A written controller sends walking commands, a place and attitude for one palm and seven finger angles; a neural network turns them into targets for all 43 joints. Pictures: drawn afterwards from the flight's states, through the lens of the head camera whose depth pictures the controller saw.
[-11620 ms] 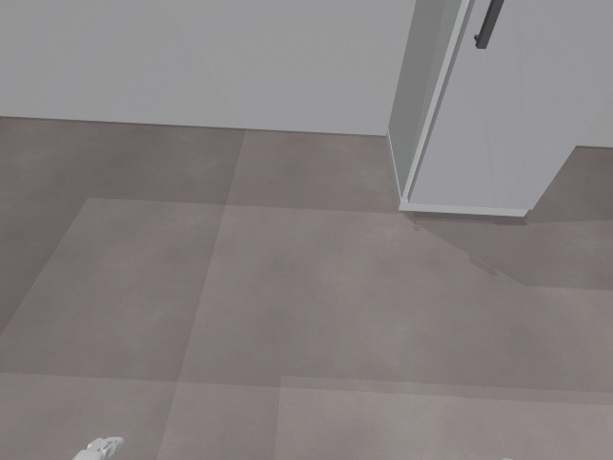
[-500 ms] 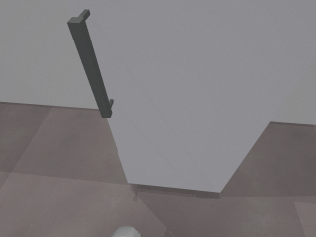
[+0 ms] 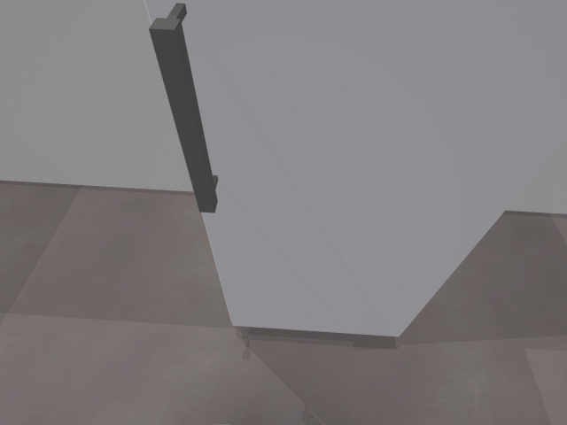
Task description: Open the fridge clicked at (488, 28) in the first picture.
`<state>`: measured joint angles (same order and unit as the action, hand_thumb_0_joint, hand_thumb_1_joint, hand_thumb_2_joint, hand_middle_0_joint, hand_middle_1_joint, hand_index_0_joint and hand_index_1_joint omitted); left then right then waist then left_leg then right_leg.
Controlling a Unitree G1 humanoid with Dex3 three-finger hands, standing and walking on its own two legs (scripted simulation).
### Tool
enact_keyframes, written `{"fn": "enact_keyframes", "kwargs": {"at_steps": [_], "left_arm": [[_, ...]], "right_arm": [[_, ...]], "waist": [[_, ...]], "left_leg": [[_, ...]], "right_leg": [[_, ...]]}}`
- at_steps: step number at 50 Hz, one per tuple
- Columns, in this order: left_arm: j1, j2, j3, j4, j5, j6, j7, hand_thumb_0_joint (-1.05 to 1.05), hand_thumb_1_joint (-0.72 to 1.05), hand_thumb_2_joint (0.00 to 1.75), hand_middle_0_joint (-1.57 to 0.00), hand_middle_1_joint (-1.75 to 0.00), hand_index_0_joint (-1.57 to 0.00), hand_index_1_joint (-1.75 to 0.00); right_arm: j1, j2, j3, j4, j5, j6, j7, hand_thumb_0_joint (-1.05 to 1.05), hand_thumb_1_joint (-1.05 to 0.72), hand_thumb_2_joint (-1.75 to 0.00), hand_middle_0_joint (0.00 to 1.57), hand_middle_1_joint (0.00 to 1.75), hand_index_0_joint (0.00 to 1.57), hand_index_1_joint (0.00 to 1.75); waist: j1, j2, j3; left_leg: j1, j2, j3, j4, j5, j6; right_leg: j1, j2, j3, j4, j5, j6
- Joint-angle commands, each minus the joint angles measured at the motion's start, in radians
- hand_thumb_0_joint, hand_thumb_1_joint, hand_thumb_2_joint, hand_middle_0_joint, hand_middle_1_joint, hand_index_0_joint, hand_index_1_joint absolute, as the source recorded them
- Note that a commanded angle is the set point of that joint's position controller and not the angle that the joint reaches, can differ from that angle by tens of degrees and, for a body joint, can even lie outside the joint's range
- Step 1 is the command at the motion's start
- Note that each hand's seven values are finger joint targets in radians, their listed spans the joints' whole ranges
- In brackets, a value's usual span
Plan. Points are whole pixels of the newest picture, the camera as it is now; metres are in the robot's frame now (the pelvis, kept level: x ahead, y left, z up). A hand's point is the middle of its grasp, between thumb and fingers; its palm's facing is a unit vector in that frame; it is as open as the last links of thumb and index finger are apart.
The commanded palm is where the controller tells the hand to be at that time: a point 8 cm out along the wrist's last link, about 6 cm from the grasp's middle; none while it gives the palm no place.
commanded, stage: come to a stop and stand still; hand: left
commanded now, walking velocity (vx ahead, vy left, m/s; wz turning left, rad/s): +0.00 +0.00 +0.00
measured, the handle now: (196, 126) +0.45 +0.15 +0.18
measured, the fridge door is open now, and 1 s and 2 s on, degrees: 0 0 0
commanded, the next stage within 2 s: look again from close up in 1.56 s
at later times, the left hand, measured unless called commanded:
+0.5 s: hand out of the picture -0.02 +0.13 -0.17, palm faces +0.07 -0.99 -0.16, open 7.3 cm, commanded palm none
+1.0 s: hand out of the picture -0.04 +0.17 -0.18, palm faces +0.05 -0.98 -0.17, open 7.4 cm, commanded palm none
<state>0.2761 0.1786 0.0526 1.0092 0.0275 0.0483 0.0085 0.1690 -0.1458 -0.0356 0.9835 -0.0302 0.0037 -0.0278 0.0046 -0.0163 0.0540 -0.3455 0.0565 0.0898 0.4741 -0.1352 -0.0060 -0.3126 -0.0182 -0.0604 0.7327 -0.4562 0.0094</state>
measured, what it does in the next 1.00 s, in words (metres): steps on the spot: right foot, then left foot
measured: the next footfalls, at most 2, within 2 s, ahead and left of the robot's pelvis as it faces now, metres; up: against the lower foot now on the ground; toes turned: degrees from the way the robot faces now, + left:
right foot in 0.04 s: +0.02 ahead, -0.10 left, +0.00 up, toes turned -2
left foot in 0.26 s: +0.04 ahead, +0.10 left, +0.00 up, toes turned +3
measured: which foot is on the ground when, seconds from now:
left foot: down 0.00-0.04, up 0.06-0.24, down 0.26-1.00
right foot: up 0.00-0.02, down 0.04-1.00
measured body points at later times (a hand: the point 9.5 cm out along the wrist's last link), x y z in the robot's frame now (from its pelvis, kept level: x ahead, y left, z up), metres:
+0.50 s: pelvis -0.01 -0.03 +0.01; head +0.01 -0.03 +0.46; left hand -0.02 +0.18 -0.16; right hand -0.02 -0.24 -0.16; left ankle +0.00 +0.10 -0.73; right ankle -0.02 -0.10 -0.73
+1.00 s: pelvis -0.05 +0.00 +0.00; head -0.08 +0.01 +0.45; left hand -0.05 +0.22 -0.16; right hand -0.03 -0.22 -0.15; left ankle +0.00 +0.10 -0.73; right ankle -0.02 -0.10 -0.73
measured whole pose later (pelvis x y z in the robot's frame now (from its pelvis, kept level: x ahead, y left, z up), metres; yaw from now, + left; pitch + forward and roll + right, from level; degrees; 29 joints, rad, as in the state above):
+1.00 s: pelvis -0.05 +0.00 +0.00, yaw +1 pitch -3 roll -1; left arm 0.33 0.14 0.00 1.06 0.02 -0.01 0.04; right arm 0.32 -0.15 -0.01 1.04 -0.02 0.00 -0.02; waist 0.00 -0.01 -0.01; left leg -0.25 -0.01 0.05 0.51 -0.21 0.04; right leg -0.21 0.00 -0.08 0.50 -0.23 -0.03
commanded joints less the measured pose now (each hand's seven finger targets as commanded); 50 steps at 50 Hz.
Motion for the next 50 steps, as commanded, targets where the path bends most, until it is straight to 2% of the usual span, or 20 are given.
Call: {"fn": "enact_keyframes", "kwargs": {"at_steps": [1,2,3,4,7,10,12,14,15,16,24,32,33,34,35,37,38,41,43,50], "left_arm": [[0.174,0.061,0.011,-0.008,0.006,-0.037,0.01,0.0,0.9,0.9,-0.2,-0.3,-0.2,-0.3],[0.155,0.124,0.015,-0.014,0.01,-0.042,0.016,0.0,0.9,0.9,-0.2,-0.3,-0.2,-0.3],[0.103,0.133,0.007,-0.033,0.004,-0.046,0.018,0.0,0.9,0.9,-0.2,-0.3,-0.2,-0.3],[0.057,0.108,0.0,-0.04,0.003,-0.057,0.023,0.0,0.9,0.9,-0.2,-0.3,-0.2,-0.3],[0.02,0.067,-0.007,-0.031,-0.005,-0.066,0.023,0.0,0.9,0.9,-0.2,-0.3,-0.2,-0.3],[0.05,0.065,-0.01,-0.009,-0.007,-0.072,0.025,0.0,0.9,0.9,-0.2,-0.3,-0.2,-0.3],[0.062,0.054,-0.016,0.012,-0.015,-0.073,0.024,0.0,0.9,0.9,-0.2,-0.3,-0.2,-0.3],[0.084,0.023,-0.023,0.022,-0.019,-0.072,0.022,0.0,0.9,0.9,-0.2,-0.3,-0.2,-0.3],[0.08,0.017,-0.023,0.028,-0.019,-0.07,0.026,0.0,0.9,0.9,-0.2,-0.3,-0.2,-0.3],[0.075,0.029,-0.021,0.046,-0.022,-0.068,0.024,0.0,0.9,0.9,-0.2,-0.3,-0.2,-0.3],[0.086,0.025,-0.036,0.09,-0.017,-0.072,0.023,0.0,0.9,0.9,-0.2,-0.3,-0.2,-0.3],[0.109,0.016,-0.037,0.098,-0.018,-0.077,0.027,0.0,0.9,0.9,-0.2,-0.3,-0.2,-0.3],[0.198,0.054,-0.038,0.128,0.0,-0.109,0.068,0.0,0.9,0.9,-0.2,-0.3,-0.2,-0.3],[0.175,0.111,-0.027,0.106,-0.004,-0.121,0.071,0.0,0.9,0.9,-0.2,-0.3,-0.2,-0.3],[0.174,0.1,-0.024,0.083,-0.009,-0.118,0.068,0.0,0.9,0.9,-0.2,-0.3,-0.2,-0.3],[0.164,0.064,-0.037,0.075,-0.014,-0.106,0.063,0.0,0.9,0.9,-0.2,-0.3,-0.2,-0.3],[0.143,0.053,-0.039,0.064,-0.013,-0.103,0.058,0.0,0.9,0.9,-0.2,-0.3,-0.2,-0.3],[0.096,0.022,-0.044,0.047,-0.014,-0.089,0.052,0.0,0.9,0.9,-0.2,-0.3,-0.2,-0.3],[0.093,0.038,-0.044,0.036,-0.01,-0.077,0.046,0.0,0.9,0.9,-0.2,-0.3,-0.2,-0.3],[0.128,0.049,-0.037,0.013,-0.004,-0.063,0.036,0.0,0.9,0.9,-0.2,-0.3,-0.2,-0.3]], "right_arm": [[0.084,-0.118,-0.037,-0.019,0.012,0.007,-0.002,0.0,-0.9,-0.9,0.2,0.3,0.2,0.3],[0.058,-0.054,-0.02,-0.04,0.019,0.012,0.003,0.0,-0.9,-0.9,0.2,0.3,0.2,0.3],[0.018,-0.054,-0.013,-0.051,0.013,0.017,0.009,0.0,-0.9,-0.9,0.2,0.3,0.2,0.3],[0.029,-0.042,-0.011,-0.042,0.01,0.019,0.013,0.0,-0.9,-0.9,0.2,0.3,0.2,0.3],[0.078,-0.035,-0.005,0.025,0.009,0.02,0.011,0.0,-0.9,-0.9,0.2,0.3,0.2,0.3],[0.109,-0.01,0.009,0.057,0.014,0.006,0.007,0.0,-0.9,-0.9,0.2,0.3,0.2,0.3],[0.147,-0.013,0.016,0.088,0.016,-0.008,0.0,0.0,-0.9,-0.9,0.2,0.3,0.2,0.3],[0.16,-0.049,0.015,0.103,0.015,-0.027,-0.012,0.0,-0.9,-0.9,0.2,0.3,0.2,0.3],[0.157,-0.061,0.015,0.107,0.013,-0.023,-0.015,0.0,-0.9,-0.9,0.2,0.3,0.2,0.3],[0.142,-0.048,0.02,0.121,0.015,-0.025,-0.017,0.0,-0.9,-0.9,0.2,0.3,0.2,0.3],[0.164,-0.025,0.028,0.143,0.019,-0.019,-0.017,0.0,-0.9,-0.9,0.2,0.3,0.2,0.3],[0.188,-0.018,0.034,0.155,0.015,-0.018,-0.012,0.0,-0.9,-0.9,0.2,0.3,0.2,0.3],[0.058,-0.083,0.023,0.092,0.024,-0.038,0.0,0.0,-0.9,-0.9,0.2,0.3,0.2,0.3],[0.12,-0.046,0.03,0.041,0.025,-0.036,-0.005,0.0,-0.9,-0.9,0.2,0.3,0.2,0.3],[0.174,-0.014,0.023,0.048,0.024,-0.035,-0.008,0.0,-0.9,-0.9,0.2,0.3,0.2,0.3],[0.179,-0.017,0.022,0.049,0.027,-0.031,-0.009,0.0,-0.9,-0.9,0.2,0.3,0.2,0.3],[0.195,-0.029,0.019,0.051,0.027,-0.025,-0.007,0.0,-0.9,-0.9,0.2,0.3,0.2,0.3],[0.197,-0.057,0.018,0.05,0.015,-0.021,-0.003,0.0,-0.9,-0.9,0.2,0.3,0.2,0.3],[0.174,-0.059,0.02,0.037,0.012,-0.016,0.004,0.0,-0.9,-0.9,0.2,0.3,0.2,0.3],[0.195,-0.103,0.014,0.005,0.005,-0.017,0.004,0.0,-0.9,-0.9,0.2,0.3,0.2,0.3]], "waist": [[0.024,-0.028,-0.098],[0.02,-0.233,-0.042],[0.024,-0.214,-0.014],[0.005,-0.171,-0.024],[-0.013,-0.156,0.017],[-0.007,-0.074,0.01],[-0.011,-0.011,-0.017],[0.012,0.078,-0.037],[0.012,0.067,-0.028],[0.017,0.138,-0.039],[0.005,-0.007,0.018],[0.001,-0.002,0.049],[0.049,0.002,0.042],[-0.02,0.012,-0.031],[-0.019,-0.002,-0.117],[-0.019,-0.089,-0.175],[-0.026,-0.117,-0.163],[-0.028,-0.047,0.024],[-0.017,0.064,0.121],[-0.002,0.04,0.089]], "left_leg": [[-0.06,0.092,-0.114,-0.004,-0.149,0.051],[-0.142,-0.007,-0.014,0.107,-0.268,-0.003],[-0.1,-0.013,-0.039,0.194,-0.336,-0.005],[-0.051,-0.005,-0.062,0.229,-0.309,-0.002],[-0.035,-0.01,-0.05,0.292,-0.222,-0.006],[0.035,-0.008,-0.036,0.123,-0.18,-0.016],[0.157,0.007,-0.064,-0.052,-0.016,-0.008],[0.182,0.089,-0.131,-0.075,0.21,0.027],[0.162,0.096,-0.125,-0.07,0.187,0.028],[0.161,0.084,-0.124,-0.078,0.187,0.027],[0.15,0.056,-0.101,-0.126,0.0,0.012],[0.147,0.038,-0.093,-0.132,-0.036,0.007],[0.077,0.028,-0.053,0.12,-0.058,-0.014],[0.037,-0.016,-0.051,0.146,-0.123,-0.008],[0.053,-0.015,-0.05,0.127,-0.187,0.016],[0.095,-0.017,-0.054,0.08,-0.141,0.012],[0.13,-0.012,-0.067,0.051,-0.118,0.016],[0.129,0.03,-0.109,-0.018,-0.076,0.03],[0.056,0.025,-0.145,-0.074,-0.172,0.034],[-0.055,0.037,-0.215,-0.179,-0.365,0.057]], "right_leg": [[0.228,-0.083,0.104,-0.407,0.195,-0.035],[0.176,-0.236,0.273,-0.485,0.172,-0.09],[0.054,-0.297,0.3,-0.521,0.14,-0.146],[0.007,-0.276,0.269,-0.524,0.118,-0.162],[0.036,-0.191,0.171,-0.463,0.347,-0.158],[0.085,-0.18,0.145,-0.394,0.472,-0.161],[0.074,-0.141,0.127,-0.338,0.455,-0.119],[0.114,-0.08,0.095,-0.32,0.432,-0.067],[0.12,-0.078,0.105,-0.339,0.386,-0.061],[0.144,-0.084,0.093,-0.339,0.403,-0.055],[0.144,-0.097,0.106,-0.423,0.321,-0.057],[0.104,-0.1,0.121,-0.463,0.209,-0.063],[0.115,-0.173,0.228,-0.425,0.839,0.016],[0.265,-0.237,0.187,-0.343,1.377,0.002],[0.322,-0.245,0.165,-0.269,1.408,-0.023],[0.313,-0.193,0.113,-0.264,1.15,-0.087],[0.252,-0.18,0.124,-0.295,0.898,-0.093],[0.035,-0.115,0.129,-0.38,0.285,-0.081],[-0.041,-0.091,0.142,-0.412,0.023,-0.079],[0.023,-0.061,0.108,-0.366,-0.016,-0.061]]}}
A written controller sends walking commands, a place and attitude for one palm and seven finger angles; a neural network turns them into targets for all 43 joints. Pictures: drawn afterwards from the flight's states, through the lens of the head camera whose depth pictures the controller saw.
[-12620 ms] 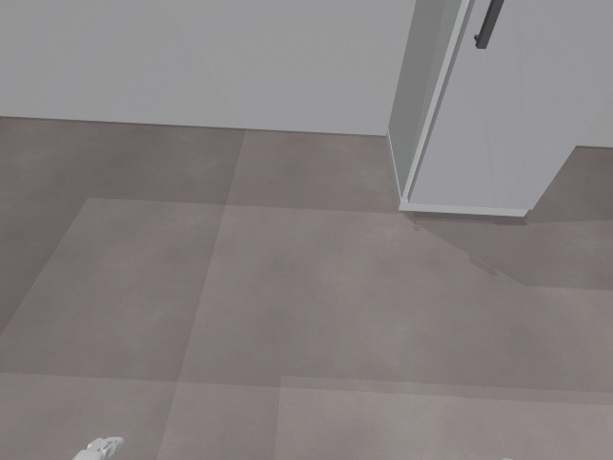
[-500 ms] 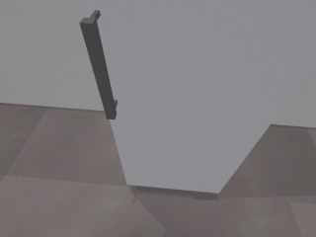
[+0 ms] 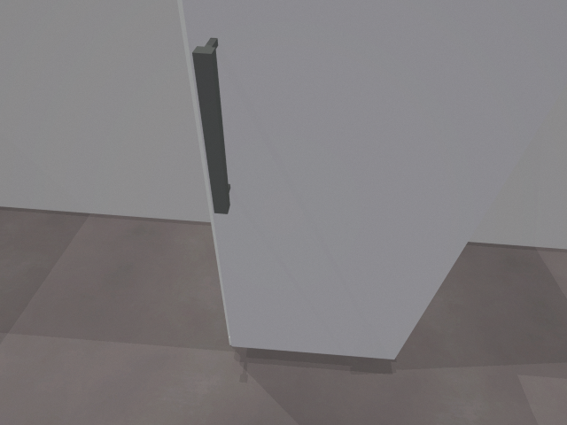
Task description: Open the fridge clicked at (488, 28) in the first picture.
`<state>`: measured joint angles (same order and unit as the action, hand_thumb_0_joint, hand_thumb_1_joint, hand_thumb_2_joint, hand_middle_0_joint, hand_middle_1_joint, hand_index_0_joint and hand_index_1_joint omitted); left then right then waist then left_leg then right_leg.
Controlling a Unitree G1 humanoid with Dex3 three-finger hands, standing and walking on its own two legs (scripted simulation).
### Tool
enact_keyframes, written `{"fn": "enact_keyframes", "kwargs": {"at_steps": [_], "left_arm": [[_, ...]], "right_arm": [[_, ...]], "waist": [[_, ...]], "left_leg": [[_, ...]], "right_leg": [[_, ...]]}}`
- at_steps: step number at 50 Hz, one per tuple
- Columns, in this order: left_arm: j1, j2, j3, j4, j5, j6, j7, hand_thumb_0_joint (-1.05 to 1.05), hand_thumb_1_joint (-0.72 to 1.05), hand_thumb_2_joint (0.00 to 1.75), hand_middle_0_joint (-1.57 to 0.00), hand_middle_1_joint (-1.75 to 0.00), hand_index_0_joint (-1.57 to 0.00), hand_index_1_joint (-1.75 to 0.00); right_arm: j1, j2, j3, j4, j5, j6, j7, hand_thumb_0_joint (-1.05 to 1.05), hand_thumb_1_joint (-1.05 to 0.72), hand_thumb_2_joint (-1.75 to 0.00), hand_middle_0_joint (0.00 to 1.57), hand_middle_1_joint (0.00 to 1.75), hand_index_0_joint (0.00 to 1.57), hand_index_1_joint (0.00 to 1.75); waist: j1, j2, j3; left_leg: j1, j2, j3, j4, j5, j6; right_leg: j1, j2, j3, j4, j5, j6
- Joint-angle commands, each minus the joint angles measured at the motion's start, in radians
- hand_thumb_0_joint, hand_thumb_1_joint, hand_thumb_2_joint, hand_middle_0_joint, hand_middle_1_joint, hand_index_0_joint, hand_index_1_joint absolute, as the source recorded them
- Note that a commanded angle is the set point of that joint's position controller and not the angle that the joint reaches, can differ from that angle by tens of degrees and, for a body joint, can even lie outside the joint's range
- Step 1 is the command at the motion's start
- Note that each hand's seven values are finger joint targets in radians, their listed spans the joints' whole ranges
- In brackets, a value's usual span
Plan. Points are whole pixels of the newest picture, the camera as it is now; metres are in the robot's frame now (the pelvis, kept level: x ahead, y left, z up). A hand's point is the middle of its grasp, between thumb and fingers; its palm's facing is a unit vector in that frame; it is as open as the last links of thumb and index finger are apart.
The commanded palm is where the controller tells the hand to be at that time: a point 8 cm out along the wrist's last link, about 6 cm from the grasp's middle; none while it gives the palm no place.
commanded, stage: come to a stop and stand still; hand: left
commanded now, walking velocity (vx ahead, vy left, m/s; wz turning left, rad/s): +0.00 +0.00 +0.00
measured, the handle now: (217, 136) +0.50 +0.15 +0.18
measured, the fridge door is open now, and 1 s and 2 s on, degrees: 0 0 0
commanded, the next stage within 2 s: look again from close up in 0.56 s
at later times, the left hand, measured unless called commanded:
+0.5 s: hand out of the picture -0.08 +0.19 -0.18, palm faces +0.08 -0.99 -0.14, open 7.4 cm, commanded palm none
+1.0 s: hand out of the picture -0.09 +0.19 -0.18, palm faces +0.08 -0.99 -0.13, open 7.4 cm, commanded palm none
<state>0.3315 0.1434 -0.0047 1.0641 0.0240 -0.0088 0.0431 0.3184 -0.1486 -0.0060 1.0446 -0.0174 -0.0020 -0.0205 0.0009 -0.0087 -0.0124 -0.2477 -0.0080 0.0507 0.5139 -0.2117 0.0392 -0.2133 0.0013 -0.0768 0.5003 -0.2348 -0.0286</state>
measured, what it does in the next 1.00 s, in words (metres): shifts its weight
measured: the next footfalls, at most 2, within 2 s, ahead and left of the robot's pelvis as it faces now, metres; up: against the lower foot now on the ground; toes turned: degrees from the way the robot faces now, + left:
right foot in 1.78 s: -0.12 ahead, -0.04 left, +0.00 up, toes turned -5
left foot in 1.98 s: -0.06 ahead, +0.19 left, +0.00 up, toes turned +1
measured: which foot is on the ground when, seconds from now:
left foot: down 0.00-1.00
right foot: down 0.00-1.00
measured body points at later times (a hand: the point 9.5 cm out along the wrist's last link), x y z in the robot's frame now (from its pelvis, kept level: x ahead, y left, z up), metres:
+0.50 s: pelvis -0.03 +0.04 +0.00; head -0.04 +0.05 +0.45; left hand -0.08 +0.24 -0.17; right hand -0.02 -0.18 -0.15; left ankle +0.05 +0.09 -0.73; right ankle +0.03 -0.10 -0.73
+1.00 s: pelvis -0.04 +0.04 +0.00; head -0.05 +0.05 +0.45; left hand -0.09 +0.24 -0.17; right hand -0.03 -0.18 -0.15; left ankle +0.05 +0.09 -0.73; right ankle +0.03 -0.10 -0.73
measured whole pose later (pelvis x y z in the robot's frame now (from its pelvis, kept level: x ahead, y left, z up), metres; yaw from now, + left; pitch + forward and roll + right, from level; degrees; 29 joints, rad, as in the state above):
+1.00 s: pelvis -0.04 +0.04 +0.00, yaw +2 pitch -2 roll -1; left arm 0.41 0.12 0.00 1.08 0.03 -0.01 0.03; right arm 0.31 -0.13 -0.01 1.09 -0.01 0.00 -0.02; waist 0.01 -0.02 0.00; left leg -0.30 -0.07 0.06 0.43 -0.13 0.09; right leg -0.28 -0.01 0.00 0.47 -0.21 0.00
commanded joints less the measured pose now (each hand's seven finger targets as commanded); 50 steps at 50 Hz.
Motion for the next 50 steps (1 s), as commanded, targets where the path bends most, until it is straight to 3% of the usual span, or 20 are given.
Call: {"fn": "enact_keyframes", "kwargs": {"at_steps": [1,3,6,9,12,14,18,23,26,33,40,43,50], "left_arm": [[0.079,0.083,0.021,-0.046,-0.001,-0.004,-0.001,0.0,0.9,0.9,-0.2,-0.3,-0.2,-0.3],[0.089,0.083,0.023,-0.049,0.001,0.001,-0.003,0.0,0.9,0.9,-0.2,-0.3,-0.2,-0.3],[0.102,0.077,0.023,-0.053,0.0,0.0,-0.005,0.0,0.9,0.9,-0.2,-0.3,-0.2,-0.3],[0.109,0.076,0.023,-0.053,-0.001,-0.003,-0.005,0.0,0.9,0.9,-0.2,-0.3,-0.2,-0.3],[0.121,0.069,0.022,-0.047,0.0,-0.001,-0.006,0.0,0.9,0.9,-0.2,-0.3,-0.2,-0.3],[0.134,0.068,0.021,-0.037,0.002,-0.003,-0.006,0.0,0.9,0.9,-0.2,-0.3,-0.2,-0.3],[0.152,0.058,0.018,-0.023,0.002,-0.002,-0.005,0.0,0.9,0.9,-0.2,-0.3,-0.2,-0.3],[0.171,0.049,0.017,-0.008,0.002,-0.006,-0.005,0.0,0.9,0.9,-0.2,-0.3,-0.2,-0.3],[0.17,0.041,0.014,0.0,0.0,-0.012,-0.005,0.0,0.9,0.9,-0.2,-0.3,-0.2,-0.3],[0.194,0.033,0.013,0.017,0.006,-0.006,-0.003,0.0,0.9,0.9,-0.2,-0.3,-0.2,-0.3],[0.193,0.035,0.015,0.012,0.004,-0.011,-0.002,0.0,0.9,0.9,-0.2,-0.3,-0.2,-0.3],[0.189,0.036,0.017,0.008,0.004,-0.007,-0.005,0.0,0.9,0.9,-0.2,-0.3,-0.2,-0.3],[0.187,0.039,0.019,0.004,0.004,-0.008,-0.005,0.0,0.9,0.9,-0.2,-0.3,-0.2,-0.3]], "right_arm": [[0.042,-0.107,-0.017,-0.059,-0.009,-0.01,-0.003,0.0,-0.9,-0.9,0.2,0.3,0.2,0.3],[0.04,-0.113,-0.019,-0.065,-0.01,-0.008,-0.002,0.0,-0.9,-0.9,0.2,0.3,0.2,0.3],[0.038,-0.111,-0.019,-0.064,-0.009,-0.008,-0.003,0.0,-0.9,-0.9,0.2,0.3,0.2,0.3],[0.052,-0.108,-0.019,-0.055,-0.007,-0.011,-0.003,0.0,-0.9,-0.9,0.2,0.3,0.2,0.3],[0.051,-0.112,-0.021,-0.051,-0.004,-0.011,-0.003,0.0,-0.9,-0.9,0.2,0.3,0.2,0.3],[0.045,-0.11,-0.021,-0.046,-0.002,-0.011,-0.003,0.0,-0.9,-0.9,0.2,0.3,0.2,0.3],[0.048,-0.105,-0.022,-0.034,-0.001,-0.006,-0.003,0.0,-0.9,-0.9,0.2,0.3,0.2,0.3],[0.047,-0.095,-0.023,-0.023,0.001,-0.004,-0.002,0.0,-0.9,-0.9,0.2,0.3,0.2,0.3],[0.047,-0.088,-0.02,-0.009,0.003,-0.011,-0.005,0.0,-0.9,-0.9,0.2,0.3,0.2,0.3],[0.029,-0.099,-0.024,-0.002,0.003,-0.007,-0.004,0.0,-0.9,-0.9,0.2,0.3,0.2,0.3],[0.033,-0.086,-0.025,0.001,0.003,-0.004,-0.003,0.0,-0.9,-0.9,0.2,0.3,0.2,0.3],[0.04,-0.087,-0.026,0.006,0.001,-0.001,-0.003,0.0,-0.9,-0.9,0.2,0.3,0.2,0.3],[0.036,-0.085,-0.024,0.009,0.003,-0.008,-0.004,0.0,-0.9,-0.9,0.2,0.3,0.2,0.3]], "waist": [[0.005,0.042,0.143],[0.011,0.05,0.141],[0.016,0.022,0.125],[0.011,0.036,0.083],[0.011,0.057,0.096],[0.018,0.037,0.089],[0.012,0.033,0.132],[0.006,0.019,0.119],[0.004,0.02,0.094],[0.013,0.053,0.131],[0.008,0.0,0.127],[0.005,0.021,0.131],[0.012,0.03,0.102]], "left_leg": [[-0.162,0.104,-0.186,-0.228,-0.311,0.014],[-0.198,0.109,-0.2,-0.249,-0.36,0.019],[-0.202,0.106,-0.202,-0.245,-0.335,0.019],[-0.158,0.111,-0.209,-0.25,-0.299,0.021],[-0.178,0.126,-0.228,-0.284,-0.362,0.022],[-0.177,0.126,-0.233,-0.282,-0.341,0.026],[-0.181,0.118,-0.225,-0.288,-0.365,0.019],[-0.143,0.103,-0.206,-0.266,-0.327,0.012],[-0.098,0.108,-0.209,-0.259,-0.271,0.012],[-0.156,0.123,-0.238,-0.316,-0.363,0.013],[-0.124,0.099,-0.214,-0.273,-0.302,0.008],[-0.128,0.1,-0.214,-0.278,-0.334,0.004],[-0.134,0.109,-0.225,-0.291,-0.317,0.008]], "right_leg": [[-0.067,-0.076,0.12,-0.122,-0.232,-0.021],[-0.05,-0.068,0.109,-0.105,-0.228,-0.017],[-0.033,-0.07,0.108,-0.098,-0.2,-0.018],[-0.031,-0.071,0.105,-0.093,-0.163,-0.02],[-0.028,-0.063,0.096,-0.079,-0.161,-0.017],[-0.008,-0.064,0.096,-0.078,-0.127,-0.017],[-0.055,-0.066,0.114,-0.095,-0.174,-0.017],[-0.084,-0.072,0.139,-0.119,-0.198,-0.019],[-0.084,-0.075,0.141,-0.114,-0.139,-0.02],[-0.059,-0.057,0.123,-0.087,-0.123,-0.012],[-0.096,-0.072,0.159,-0.132,-0.176,-0.018],[-0.112,-0.065,0.157,-0.127,-0.206,-0.016],[-0.063,-0.062,0.151,-0.102,-0.14,-0.015]]}}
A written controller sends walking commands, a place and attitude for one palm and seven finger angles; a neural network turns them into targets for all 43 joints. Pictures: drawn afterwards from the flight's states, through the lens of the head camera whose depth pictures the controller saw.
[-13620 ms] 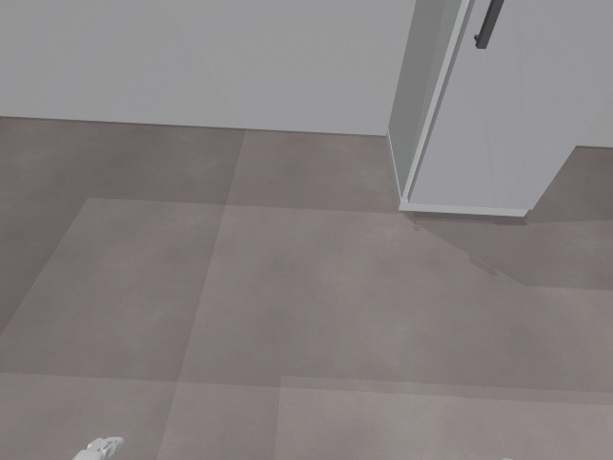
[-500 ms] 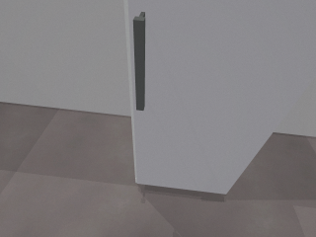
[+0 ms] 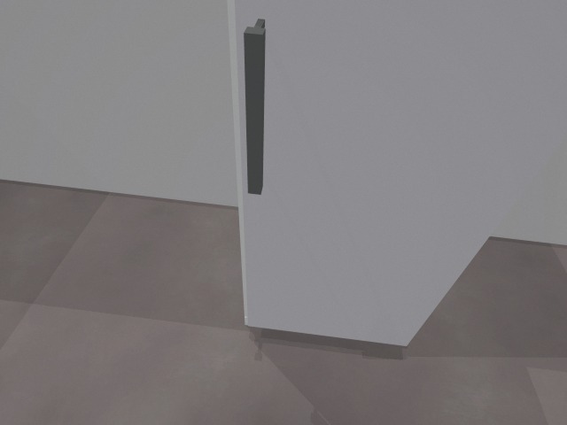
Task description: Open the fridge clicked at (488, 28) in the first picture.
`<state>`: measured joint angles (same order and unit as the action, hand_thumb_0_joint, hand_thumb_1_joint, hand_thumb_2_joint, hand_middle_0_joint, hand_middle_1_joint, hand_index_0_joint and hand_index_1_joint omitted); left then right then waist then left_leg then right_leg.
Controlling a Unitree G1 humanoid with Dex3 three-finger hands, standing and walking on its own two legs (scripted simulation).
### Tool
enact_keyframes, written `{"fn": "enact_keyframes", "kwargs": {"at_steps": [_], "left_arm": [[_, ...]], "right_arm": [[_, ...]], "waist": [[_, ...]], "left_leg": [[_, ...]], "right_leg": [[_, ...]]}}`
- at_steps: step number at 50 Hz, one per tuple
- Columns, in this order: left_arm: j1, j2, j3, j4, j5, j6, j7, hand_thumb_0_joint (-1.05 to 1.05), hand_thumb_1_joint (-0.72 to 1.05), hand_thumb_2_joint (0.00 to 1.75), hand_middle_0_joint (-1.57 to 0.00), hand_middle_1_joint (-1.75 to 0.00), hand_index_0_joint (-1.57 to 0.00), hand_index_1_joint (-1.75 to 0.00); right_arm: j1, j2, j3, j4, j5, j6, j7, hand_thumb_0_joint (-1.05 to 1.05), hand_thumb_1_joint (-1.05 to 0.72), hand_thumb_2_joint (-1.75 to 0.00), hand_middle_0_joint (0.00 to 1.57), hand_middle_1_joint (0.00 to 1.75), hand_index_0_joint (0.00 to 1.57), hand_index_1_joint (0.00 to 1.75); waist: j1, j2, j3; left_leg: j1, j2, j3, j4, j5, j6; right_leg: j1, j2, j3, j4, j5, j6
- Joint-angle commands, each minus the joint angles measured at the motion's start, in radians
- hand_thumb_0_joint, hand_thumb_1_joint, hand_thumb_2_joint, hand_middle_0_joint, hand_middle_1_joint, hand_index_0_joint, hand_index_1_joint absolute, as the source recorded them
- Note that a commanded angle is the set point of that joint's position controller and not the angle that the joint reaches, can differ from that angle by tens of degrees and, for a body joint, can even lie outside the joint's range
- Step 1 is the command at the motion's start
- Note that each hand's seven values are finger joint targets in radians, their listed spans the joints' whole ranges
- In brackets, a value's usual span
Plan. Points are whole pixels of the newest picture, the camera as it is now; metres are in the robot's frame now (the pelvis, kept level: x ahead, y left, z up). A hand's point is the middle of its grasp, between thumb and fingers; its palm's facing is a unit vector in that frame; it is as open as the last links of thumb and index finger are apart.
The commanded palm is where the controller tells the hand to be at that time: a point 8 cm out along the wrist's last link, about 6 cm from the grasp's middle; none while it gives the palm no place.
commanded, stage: look again from close up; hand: left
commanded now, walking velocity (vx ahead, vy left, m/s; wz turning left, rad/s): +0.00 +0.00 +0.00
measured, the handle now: (257, 117) +0.54 +0.09 +0.17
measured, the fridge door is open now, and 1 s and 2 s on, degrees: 0 0 0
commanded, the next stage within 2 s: shuffle to correct the standing spot in 1.60 s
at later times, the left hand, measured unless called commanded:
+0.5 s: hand out of the picture -0.05 +0.15 -0.20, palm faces +0.07 -0.99 -0.10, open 7.4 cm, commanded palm none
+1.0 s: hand out of the picture -0.14 +0.21 -0.18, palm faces +0.04 -0.98 -0.17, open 7.4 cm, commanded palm none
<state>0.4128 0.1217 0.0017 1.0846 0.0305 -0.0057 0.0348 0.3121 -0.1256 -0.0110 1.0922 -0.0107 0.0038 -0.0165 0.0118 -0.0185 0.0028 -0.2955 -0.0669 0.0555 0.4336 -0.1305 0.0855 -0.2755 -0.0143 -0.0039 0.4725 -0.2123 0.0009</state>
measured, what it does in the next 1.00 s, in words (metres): steps on the spot: right foot, then left foot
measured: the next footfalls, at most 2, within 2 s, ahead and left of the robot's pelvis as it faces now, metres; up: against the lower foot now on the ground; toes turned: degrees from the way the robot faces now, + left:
right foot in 0.78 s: -0.09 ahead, -0.07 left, +0.00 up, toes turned -7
left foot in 0.98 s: -0.02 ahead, +0.15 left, +0.00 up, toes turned -1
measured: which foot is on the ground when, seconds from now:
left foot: down 0.00-0.76, up 0.78-0.96, down 0.98-1.00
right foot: down 0.00-0.50, up 0.52-0.76, down 0.78-1.00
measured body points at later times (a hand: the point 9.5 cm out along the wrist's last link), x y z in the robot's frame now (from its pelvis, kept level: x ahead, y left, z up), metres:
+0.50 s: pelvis -0.03 +0.00 -0.01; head -0.04 +0.04 +0.44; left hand -0.05 +0.20 -0.19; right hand -0.04 -0.22 -0.16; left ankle +0.08 +0.06 -0.73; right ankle +0.06 -0.14 -0.73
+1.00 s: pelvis -0.09 +0.04 +0.00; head -0.09 +0.06 +0.45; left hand -0.14 +0.26 -0.17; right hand -0.12 -0.20 -0.15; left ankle -0.06 +0.15 -0.74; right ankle -0.12 -0.07 -0.74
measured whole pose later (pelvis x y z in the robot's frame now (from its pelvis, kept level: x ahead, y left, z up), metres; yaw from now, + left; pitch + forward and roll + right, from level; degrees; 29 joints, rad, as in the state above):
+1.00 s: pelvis -0.09 +0.04 +0.00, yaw -1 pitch -1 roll -1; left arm 0.43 0.16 0.02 1.08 0.02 0.01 0.04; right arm 0.36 -0.16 -0.04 1.08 0.00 0.01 -0.02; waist 0.00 -0.02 0.01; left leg -0.27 0.02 0.00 0.52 -0.25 0.01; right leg -0.16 0.00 -0.10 0.49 -0.32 -0.02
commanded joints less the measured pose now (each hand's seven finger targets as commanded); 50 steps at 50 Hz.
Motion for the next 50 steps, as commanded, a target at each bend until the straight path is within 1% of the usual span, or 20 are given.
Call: {"fn": "enact_keyframes", "kwargs": {"at_steps": [1,13,19,22,23,25,27,29,31,34,36,37,38,39,40,41,43,45,47,50], "left_arm": [[0.104,0.059,0.012,-0.015,-0.003,-0.012,0.003,0.0,0.9,0.9,-0.2,-0.3,-0.2,-0.3],[0.126,0.061,0.024,-0.018,0.0,0.0,-0.001,0.0,0.9,0.9,-0.2,-0.3,-0.2,-0.3],[-0.042,0.112,0.043,-0.07,-0.009,0.002,0.007,0.0,0.9,0.9,-0.2,-0.3,-0.2,-0.3],[-0.124,0.128,0.052,-0.098,-0.01,0.009,0.008,0.0,0.9,0.9,-0.2,-0.3,-0.2,-0.3],[-0.107,0.119,0.052,-0.095,-0.011,0.012,0.006,0.0,0.9,0.9,-0.2,-0.3,-0.2,-0.3],[-0.006,0.067,0.051,-0.074,-0.015,0.028,0.004,0.0,0.9,0.9,-0.2,-0.3,-0.2,-0.3],[0.122,0.05,0.06,-0.034,0.002,0.052,0.001,0.0,0.9,0.9,-0.2,-0.3,-0.2,-0.3],[0.177,0.048,0.068,-0.02,0.006,0.059,-0.002,0.0,0.9,0.9,-0.2,-0.3,-0.2,-0.3],[0.197,0.038,0.066,-0.017,0.0,0.057,-0.002,0.0,0.9,0.9,-0.2,-0.3,-0.2,-0.3],[0.241,0.039,0.055,-0.02,-0.007,0.058,-0.001,0.0,0.9,0.9,-0.2,-0.3,-0.2,-0.3],[0.306,0.051,0.056,0.002,-0.013,0.061,0.001,0.0,0.9,0.9,-0.2,-0.3,-0.2,-0.3],[0.307,0.073,0.059,0.001,-0.01,0.059,0.008,0.0,0.9,0.9,-0.2,-0.3,-0.2,-0.3],[0.22,0.12,0.065,-0.026,0.0,0.053,0.022,0.0,0.9,0.9,-0.2,-0.3,-0.2,-0.3],[0.032,0.149,0.054,-0.09,0.009,0.046,0.028,0.0,0.9,0.9,-0.2,-0.3,-0.2,-0.3],[-0.142,0.194,0.063,-0.156,0.008,0.036,0.032,0.0,0.9,0.9,-0.2,-0.3,-0.2,-0.3],[-0.227,0.166,0.055,-0.175,-0.007,-0.001,0.031,0.0,0.9,0.9,-0.2,-0.3,-0.2,-0.3],[-0.134,0.135,0.038,-0.142,-0.006,-0.038,0.019,0.0,0.9,0.9,-0.2,-0.3,-0.2,-0.3],[-0.002,0.123,0.036,-0.084,0.001,-0.029,0.014,0.0,0.9,0.9,-0.2,-0.3,-0.2,-0.3],[0.049,0.127,0.03,-0.047,-0.006,-0.013,0.008,0.0,0.9,0.9,-0.2,-0.3,-0.2,-0.3],[0.095,0.06,0.015,-0.039,-0.021,-0.006,-0.002,0.0,0.9,0.9,-0.2,-0.3,-0.2,-0.3]], "right_arm": [[0.039,-0.107,-0.019,-0.037,-0.004,-0.014,-0.008,0.0,-0.9,-0.9,0.2,0.3,0.2,0.3],[0.036,-0.097,-0.027,-0.04,-0.007,0.005,-0.006,0.0,-0.9,-0.9,0.2,0.3,0.2,0.3],[0.143,-0.05,-0.032,-0.017,-0.008,0.022,-0.008,0.0,-0.9,-0.9,0.2,0.3,0.2,0.3],[0.199,-0.048,-0.031,0.0,-0.008,0.01,-0.006,0.0,-0.9,-0.9,0.2,0.3,0.2,0.3],[0.198,-0.055,-0.031,-0.005,-0.011,0.003,-0.007,0.0,-0.9,-0.9,0.2,0.3,0.2,0.3],[0.116,-0.116,-0.036,-0.035,-0.02,-0.009,-0.017,0.0,-0.9,-0.9,0.2,0.3,0.2,0.3],[-0.04,-0.143,-0.038,-0.086,-0.013,0.0,-0.019,0.0,-0.9,-0.9,0.2,0.3,0.2,0.3],[-0.081,-0.145,-0.035,-0.109,-0.013,-0.006,-0.021,0.0,-0.9,-0.9,0.2,0.3,0.2,0.3],[-0.06,-0.134,-0.041,-0.094,-0.017,-0.006,-0.023,0.0,-0.9,-0.9,0.2,0.3,0.2,0.3],[0.013,-0.122,-0.045,-0.06,-0.025,0.011,-0.03,0.0,-0.9,-0.9,0.2,0.3,0.2,0.3],[0.06,-0.133,-0.057,-0.038,-0.019,0.03,-0.024,0.0,-0.9,-0.9,0.2,0.3,0.2,0.3],[0.079,-0.117,-0.058,-0.035,-0.005,0.042,-0.019,0.0,-0.9,-0.9,0.2,0.3,0.2,0.3],[0.099,-0.055,-0.055,-0.03,0.009,0.055,-0.026,0.0,-0.9,-0.9,0.2,0.3,0.2,0.3],[0.117,-0.065,-0.066,-0.042,-0.008,0.057,-0.019,0.0,-0.9,-0.9,0.2,0.3,0.2,0.3],[0.147,-0.115,-0.08,-0.064,-0.011,0.061,-0.005,0.0,-0.9,-0.9,0.2,0.3,0.2,0.3],[0.134,-0.109,-0.076,-0.049,-0.009,0.051,0.009,0.0,-0.9,-0.9,0.2,0.3,0.2,0.3],[0.086,-0.109,-0.061,-0.07,0.002,0.02,0.015,0.0,-0.9,-0.9,0.2,0.3,0.2,0.3],[0.031,-0.044,-0.036,-0.083,0.003,0.001,0.008,0.0,-0.9,-0.9,0.2,0.3,0.2,0.3],[0.058,-0.02,-0.017,-0.064,0.001,-0.011,-0.006,0.0,-0.9,-0.9,0.2,0.3,0.2,0.3],[0.055,-0.097,-0.013,-0.053,0.001,-0.032,-0.024,0.0,-0.9,-0.9,0.2,0.3,0.2,0.3]], "waist": [[0.003,0.028,0.086],[0.005,-0.013,0.107],[-0.078,-0.162,0.052],[-0.095,-0.067,0.086],[-0.084,0.025,0.101],[-0.025,0.334,0.145],[0.061,0.287,0.114],[0.087,0.145,0.082],[0.065,0.127,0.043],[0.029,0.187,0.043],[0.03,0.109,0.097],[0.024,-0.021,0.098],[-0.01,-0.275,0.135],[-0.066,-0.229,0.197],[-0.133,-0.165,0.151],[-0.139,-0.133,0.158],[-0.087,-0.036,0.185],[-0.023,-0.032,0.166],[-0.016,-0.045,0.104],[0.025,0.109,0.068]], "left_leg": [[-0.086,0.168,-0.225,-0.207,-0.398,-0.039],[-0.105,0.124,-0.172,-0.149,-0.422,-0.052],[0.144,0.045,-0.042,0.253,-0.204,-0.076],[0.186,0.079,-0.07,0.193,-0.224,-0.069],[0.141,0.112,-0.135,0.091,-0.3,-0.061],[-0.215,0.298,-0.438,-0.341,-0.715,-0.023],[-0.413,0.321,-0.44,-0.442,-0.721,-0.012],[-0.378,0.273,-0.337,-0.428,-0.569,-0.056],[-0.197,0.23,-0.24,-0.396,-0.473,-0.095],[-0.01,0.222,-0.238,-0.414,-0.391,-0.109],[-0.027,0.165,-0.173,-0.369,-0.345,-0.179],[-0.074,0.092,-0.074,-0.225,-0.281,-0.216],[-0.056,-0.003,0.005,0.178,-0.237,-0.198],[-0.057,0.01,-0.069,0.456,-0.239,-0.135],[-0.038,0.019,-0.113,0.648,-0.237,-0.124],[-0.073,0.072,-0.136,0.663,-0.186,-0.107],[-0.111,0.086,-0.077,0.485,-0.149,-0.088],[-0.114,0.089,-0.023,0.234,-0.212,-0.082],[0.05,0.075,-0.008,-0.021,-0.095,-0.081],[0.095,0.229,-0.182,-0.093,0.03,-0.028]], "right_leg": [[-0.002,-0.048,0.076,-0.074,-0.162,-0.044],[-0.054,-0.048,0.101,-0.108,-0.288,-0.049],[-0.325,-0.166,0.192,-0.295,-0.491,-0.092],[-0.407,-0.143,0.143,-0.214,-0.461,-0.079],[-0.397,-0.104,0.118,-0.13,-0.446,-0.068],[-0.126,0.052,-0.028,0.252,-0.249,-0.015],[0.028,0.056,-0.019,0.605,-0.2,-0.026],[0.019,0.067,-0.035,0.71,-0.173,-0.023],[0.0,0.062,-0.083,0.554,-0.22,-0.022],[0.073,0.06,-0.137,0.122,-0.354,-0.044],[0.197,0.077,-0.153,-0.206,-0.267,-0.068],[0.238,0.006,-0.064,-0.286,-0.215,-0.104],[0.043,-0.205,0.193,-0.387,-0.365,-0.182],[-0.191,-0.332,0.223,-0.422,-0.348,-0.24],[-0.254,-0.357,0.195,-0.405,-0.286,-0.257],[-0.275,-0.31,0.187,-0.395,-0.31,-0.225],[-0.124,-0.222,0.104,-0.322,-0.129,-0.182],[0.028,-0.224,0.108,-0.223,0.062,-0.181],[0.038,-0.186,0.076,-0.112,0.086,-0.133],[0.008,-0.079,0.022,-0.081,-0.035,-0.037]]}}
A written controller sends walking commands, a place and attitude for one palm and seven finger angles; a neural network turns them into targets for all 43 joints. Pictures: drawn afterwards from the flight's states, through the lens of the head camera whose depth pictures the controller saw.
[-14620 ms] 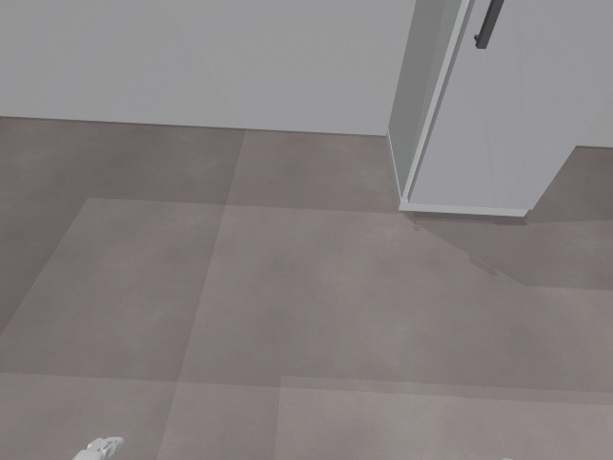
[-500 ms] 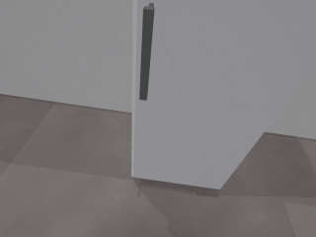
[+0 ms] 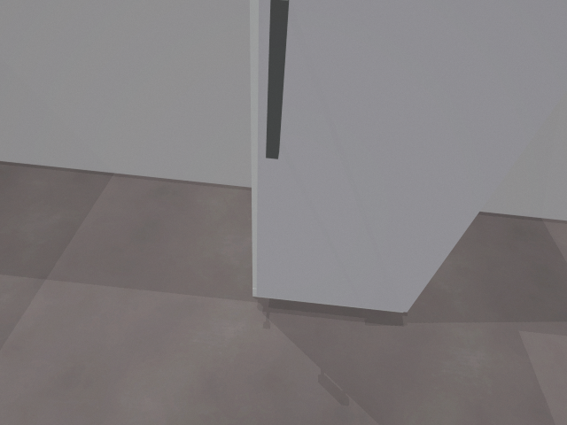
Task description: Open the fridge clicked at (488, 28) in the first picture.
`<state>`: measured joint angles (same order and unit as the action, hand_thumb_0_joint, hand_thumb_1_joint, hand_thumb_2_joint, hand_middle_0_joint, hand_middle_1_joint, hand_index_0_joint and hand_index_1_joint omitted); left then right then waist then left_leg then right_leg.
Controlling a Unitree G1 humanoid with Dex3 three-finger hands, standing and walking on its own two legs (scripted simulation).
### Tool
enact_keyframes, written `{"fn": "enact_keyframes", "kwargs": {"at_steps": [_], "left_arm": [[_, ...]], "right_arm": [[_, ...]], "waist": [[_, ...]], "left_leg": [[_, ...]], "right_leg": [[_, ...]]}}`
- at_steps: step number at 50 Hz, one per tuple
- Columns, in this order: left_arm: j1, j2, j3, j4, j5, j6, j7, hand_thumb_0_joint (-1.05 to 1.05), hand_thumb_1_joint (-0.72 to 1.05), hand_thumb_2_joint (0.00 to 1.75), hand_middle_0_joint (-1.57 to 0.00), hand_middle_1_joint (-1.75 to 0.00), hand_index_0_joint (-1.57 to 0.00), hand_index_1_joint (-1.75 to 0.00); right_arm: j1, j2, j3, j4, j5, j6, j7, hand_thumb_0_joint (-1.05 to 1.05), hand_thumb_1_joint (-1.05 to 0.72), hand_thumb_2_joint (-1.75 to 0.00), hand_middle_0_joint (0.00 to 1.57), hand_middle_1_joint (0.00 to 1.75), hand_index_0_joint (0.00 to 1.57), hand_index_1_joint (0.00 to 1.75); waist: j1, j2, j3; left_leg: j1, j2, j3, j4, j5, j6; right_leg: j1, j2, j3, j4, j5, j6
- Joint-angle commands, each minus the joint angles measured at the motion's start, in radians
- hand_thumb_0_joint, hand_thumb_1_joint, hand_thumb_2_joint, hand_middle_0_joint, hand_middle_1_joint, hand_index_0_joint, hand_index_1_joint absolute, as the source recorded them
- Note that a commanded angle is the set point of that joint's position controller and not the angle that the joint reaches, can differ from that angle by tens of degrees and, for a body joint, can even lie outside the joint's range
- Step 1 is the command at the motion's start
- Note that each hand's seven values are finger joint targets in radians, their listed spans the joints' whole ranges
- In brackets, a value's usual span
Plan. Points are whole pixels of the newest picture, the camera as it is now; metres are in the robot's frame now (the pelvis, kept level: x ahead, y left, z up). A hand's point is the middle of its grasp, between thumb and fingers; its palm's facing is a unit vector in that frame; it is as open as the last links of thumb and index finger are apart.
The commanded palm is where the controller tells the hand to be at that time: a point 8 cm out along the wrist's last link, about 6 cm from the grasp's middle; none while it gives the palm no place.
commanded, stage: look again from close up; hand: left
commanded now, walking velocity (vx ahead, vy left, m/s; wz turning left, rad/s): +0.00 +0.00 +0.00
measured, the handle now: (277, 83) +0.63 +0.06 +0.18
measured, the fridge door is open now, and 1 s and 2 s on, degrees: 0 0 0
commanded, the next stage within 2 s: shuffle to correct the standing spot in 0.60 s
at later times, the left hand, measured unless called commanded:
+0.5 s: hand out of the picture -0.05 +0.19 -0.17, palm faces +0.02 -0.99 -0.16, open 7.4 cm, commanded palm none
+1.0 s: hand out of the picture -0.02 +0.15 -0.17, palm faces +0.03 -0.99 -0.15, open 7.4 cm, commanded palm none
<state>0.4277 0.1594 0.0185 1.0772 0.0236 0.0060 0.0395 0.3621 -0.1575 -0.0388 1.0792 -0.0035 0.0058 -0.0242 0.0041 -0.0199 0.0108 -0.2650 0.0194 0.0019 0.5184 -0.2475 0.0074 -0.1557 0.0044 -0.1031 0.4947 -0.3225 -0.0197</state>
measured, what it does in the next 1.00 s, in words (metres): stands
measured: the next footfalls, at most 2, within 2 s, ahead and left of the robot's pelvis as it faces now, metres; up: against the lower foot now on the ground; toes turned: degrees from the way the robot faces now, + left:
left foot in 1.22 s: +0.15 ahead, +0.10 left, +0.00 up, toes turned +7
right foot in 1.58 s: +0.28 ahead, -0.20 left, +0.00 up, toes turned -9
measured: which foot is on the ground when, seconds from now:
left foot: down 0.00-1.00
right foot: down 0.00-1.00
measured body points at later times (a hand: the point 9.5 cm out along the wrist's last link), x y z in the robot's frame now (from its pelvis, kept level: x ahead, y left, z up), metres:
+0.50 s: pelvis -0.02 +0.03 +0.01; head +0.00 +0.04 +0.46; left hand -0.05 +0.24 -0.15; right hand -0.04 -0.18 -0.15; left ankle +0.03 +0.11 -0.73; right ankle -0.04 -0.11 -0.73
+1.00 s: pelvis +0.02 +0.00 +0.00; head +0.02 +0.00 +0.45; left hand -0.02 +0.21 -0.16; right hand -0.02 -0.21 -0.16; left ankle +0.03 +0.11 -0.73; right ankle -0.04 -0.11 -0.73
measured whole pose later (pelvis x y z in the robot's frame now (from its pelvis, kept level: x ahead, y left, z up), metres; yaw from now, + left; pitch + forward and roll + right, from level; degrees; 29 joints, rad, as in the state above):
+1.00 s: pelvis +0.02 +0.00 +0.00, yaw -2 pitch +1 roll +1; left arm 0.41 0.12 0.03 1.09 0.03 -0.01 0.01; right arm 0.35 -0.10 -0.02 1.12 -0.02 0.00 -0.02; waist 0.01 -0.02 -0.03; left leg -0.27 -0.01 0.05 0.50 -0.26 0.02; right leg -0.19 -0.03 -0.05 0.53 -0.35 -0.02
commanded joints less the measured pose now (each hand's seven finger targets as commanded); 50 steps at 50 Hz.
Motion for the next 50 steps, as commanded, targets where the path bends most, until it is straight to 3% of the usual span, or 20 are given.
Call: {"fn": "enact_keyframes", "kwargs": {"at_steps": [1,2,3,6,13,27,35,39,43,45,47,49,50], "left_arm": [[0.067,0.025,-0.002,-0.031,-0.01,-0.02,-0.007,0.0,0.9,0.9,-0.2,-0.3,-0.2,-0.3],[0.044,0.037,0.0,-0.012,-0.011,-0.016,-0.008,0.0,0.9,0.9,-0.2,-0.3,-0.2,-0.3],[0.038,0.048,0.0,-0.011,-0.012,-0.012,-0.009,0.0,0.9,0.9,-0.2,-0.3,-0.2,-0.3],[0.037,0.039,-0.002,-0.008,-0.008,-0.012,-0.008,0.0,0.9,0.9,-0.2,-0.3,-0.2,-0.3],[0.032,0.022,0.0,-0.005,-0.003,-0.012,-0.007,0.0,0.9,0.9,-0.2,-0.3,-0.2,-0.3],[0.043,0.021,-0.006,0.0,-0.005,-0.032,-0.003,0.0,0.9,0.9,-0.2,-0.3,-0.2,-0.3],[0.043,0.022,-0.011,0.011,-0.006,-0.035,-0.001,0.0,0.9,0.9,-0.2,-0.3,-0.2,-0.3],[0.058,0.019,-0.001,0.015,0.002,-0.023,-0.01,0.0,0.9,0.9,-0.2,-0.3,-0.2,-0.3],[0.079,0.003,0.01,0.006,0.01,-0.018,-0.023,0.0,0.9,0.9,-0.2,-0.3,-0.2,-0.3],[0.096,-0.004,0.015,0.008,0.011,-0.02,-0.03,0.0,0.9,0.9,-0.2,-0.3,-0.2,-0.3],[0.119,-0.002,0.019,0.01,0.008,-0.028,-0.031,0.0,0.9,0.9,-0.2,-0.3,-0.2,-0.3],[0.136,0.023,0.026,0.015,0.004,-0.036,-0.027,0.0,0.9,0.9,-0.2,-0.3,-0.2,-0.3],[0.15,0.05,0.033,0.019,0.002,-0.038,-0.022,0.0,0.9,0.9,-0.2,-0.3,-0.2,-0.3]], "right_arm": [[0.003,-0.075,0.017,-0.039,-0.009,-0.028,-0.019,0.0,-0.9,-0.9,0.2,0.3,0.2,0.3],[-0.003,-0.055,0.024,-0.019,-0.006,-0.031,-0.015,0.0,-0.9,-0.9,0.2,0.3,0.2,0.3],[0.0,-0.063,0.025,-0.013,-0.005,-0.033,-0.013,0.0,-0.9,-0.9,0.2,0.3,0.2,0.3],[-0.014,-0.07,0.022,-0.01,-0.006,-0.031,-0.012,0.0,-0.9,-0.9,0.2,0.3,0.2,0.3],[-0.012,-0.061,0.017,0.006,-0.01,-0.022,-0.009,0.0,-0.9,-0.9,0.2,0.3,0.2,0.3],[0.007,-0.042,0.024,0.009,-0.006,-0.026,-0.005,0.0,-0.9,-0.9,0.2,0.3,0.2,0.3],[0.006,-0.037,0.032,0.015,-0.005,-0.027,-0.005,0.0,-0.9,-0.9,0.2,0.3,0.2,0.3],[0.024,-0.059,0.018,0.024,-0.016,-0.015,-0.005,0.0,-0.9,-0.9,0.2,0.3,0.2,0.3],[0.017,-0.083,0.001,0.011,-0.023,-0.014,-0.005,0.0,-0.9,-0.9,0.2,0.3,0.2,0.3],[0.009,-0.079,-0.003,0.001,-0.023,-0.018,-0.005,0.0,-0.9,-0.9,0.2,0.3,0.2,0.3],[0.005,-0.066,-0.004,-0.011,-0.023,-0.024,-0.006,0.0,-0.9,-0.9,0.2,0.3,0.2,0.3],[-0.01,-0.028,0.003,-0.024,-0.019,-0.03,-0.003,0.0,-0.9,-0.9,0.2,0.3,0.2,0.3],[-0.023,-0.002,0.009,-0.037,-0.019,-0.033,0.001,0.0,-0.9,-0.9,0.2,0.3,0.2,0.3]], "waist": [[0.032,0.053,0.088],[0.024,0.075,0.067],[0.026,0.107,0.056],[0.028,0.07,0.06],[0.018,0.059,0.1],[-0.003,0.016,0.059],[-0.005,0.013,0.082],[-0.005,0.042,0.097],[0.007,0.114,0.13],[0.017,0.101,0.137],[0.025,0.058,0.121],[0.035,-0.055,0.132],[0.041,-0.151,0.145]], "left_leg": [[-0.011,0.143,-0.117,-0.172,0.081,0.047],[-0.021,0.111,-0.126,-0.211,0.068,0.038],[-0.036,0.113,-0.141,-0.255,-0.002,0.035],[-0.048,0.107,-0.141,-0.279,-0.079,0.033],[-0.067,0.094,-0.144,-0.314,-0.183,0.029],[0.021,0.073,-0.084,-0.233,-0.021,0.026],[0.028,0.064,-0.061,-0.203,0.042,0.023],[-0.004,0.087,-0.105,-0.247,-0.273,0.038],[-0.087,0.144,-0.18,-0.326,-0.449,0.076],[-0.119,0.144,-0.178,-0.313,-0.436,0.085],[-0.126,0.119,-0.131,-0.249,-0.368,0.077],[-0.188,0.054,-0.044,-0.098,-0.258,0.054],[-0.25,0.004,0.037,0.033,-0.175,0.037]], "right_leg": [[-0.07,-0.093,0.119,-0.139,0.079,-0.013],[-0.018,-0.099,0.099,-0.116,0.113,-0.013],[0.009,-0.096,0.091,-0.1,0.092,-0.007],[0.018,-0.094,0.09,-0.107,0.094,-0.007],[-0.027,-0.094,0.088,-0.114,0.053,-0.006],[-0.07,-0.115,0.121,-0.15,0.083,-0.014],[-0.082,-0.12,0.126,-0.159,0.094,-0.015],[-0.125,-0.082,0.096,-0.118,-0.152,-0.019],[-0.13,-0.04,0.041,-0.009,-0.15,-0.023],[-0.111,-0.041,0.047,-0.01,-0.129,-0.031],[-0.082,-0.064,0.088,-0.057,-0.138,-0.043],[-0.041,-0.13,0.204,-0.159,-0.204,-0.072],[0.004,-0.188,0.291,-0.226,-0.259,-0.103]]}}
